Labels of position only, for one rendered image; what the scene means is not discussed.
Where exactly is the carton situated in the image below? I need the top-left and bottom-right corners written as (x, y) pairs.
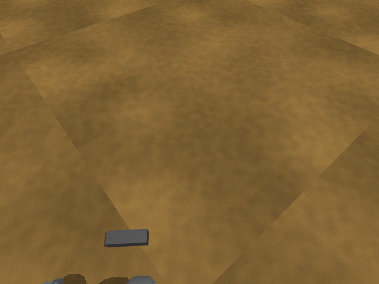
top-left (105, 229), bottom-right (149, 247)

